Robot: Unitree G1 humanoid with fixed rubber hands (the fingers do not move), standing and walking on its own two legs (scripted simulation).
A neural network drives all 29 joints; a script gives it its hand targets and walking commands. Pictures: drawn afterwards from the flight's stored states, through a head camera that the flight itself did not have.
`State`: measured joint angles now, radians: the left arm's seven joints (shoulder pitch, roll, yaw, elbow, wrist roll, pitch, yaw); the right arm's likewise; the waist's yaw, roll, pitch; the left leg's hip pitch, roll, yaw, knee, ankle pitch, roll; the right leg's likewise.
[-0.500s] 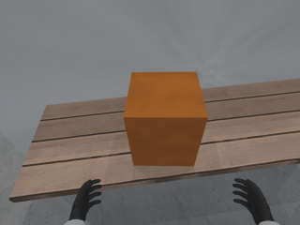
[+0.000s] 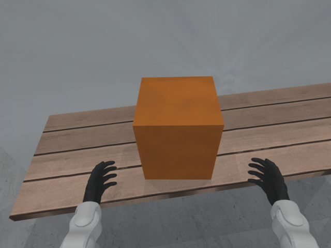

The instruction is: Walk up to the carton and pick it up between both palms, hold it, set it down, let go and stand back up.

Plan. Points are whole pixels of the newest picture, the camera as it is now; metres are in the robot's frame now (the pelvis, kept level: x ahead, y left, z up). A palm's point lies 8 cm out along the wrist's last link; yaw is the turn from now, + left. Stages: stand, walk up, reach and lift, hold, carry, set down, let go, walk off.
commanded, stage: reach and lift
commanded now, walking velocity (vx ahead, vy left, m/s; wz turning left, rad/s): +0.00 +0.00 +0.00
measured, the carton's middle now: (177, 129) +0.46 +0.00 +0.02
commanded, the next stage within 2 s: none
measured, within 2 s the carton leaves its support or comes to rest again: neither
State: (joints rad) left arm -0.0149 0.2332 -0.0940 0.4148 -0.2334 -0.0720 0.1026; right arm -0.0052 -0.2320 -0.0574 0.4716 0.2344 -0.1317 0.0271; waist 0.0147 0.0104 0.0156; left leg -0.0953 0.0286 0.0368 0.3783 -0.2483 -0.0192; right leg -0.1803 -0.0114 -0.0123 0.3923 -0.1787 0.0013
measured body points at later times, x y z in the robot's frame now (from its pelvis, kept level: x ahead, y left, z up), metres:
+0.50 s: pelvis +0.00 +0.00 +0.00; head +0.02 -0.01 +0.45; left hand +0.35 +0.21 +0.08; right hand +0.35 -0.23 +0.07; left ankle -0.03 +0.13 -0.74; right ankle +0.02 -0.12 -0.74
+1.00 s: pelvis +0.00 +0.00 +0.00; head +0.02 +0.01 +0.45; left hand +0.40 +0.22 +0.12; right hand +0.40 -0.24 +0.13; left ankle -0.03 +0.13 -0.74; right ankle +0.02 -0.12 -0.74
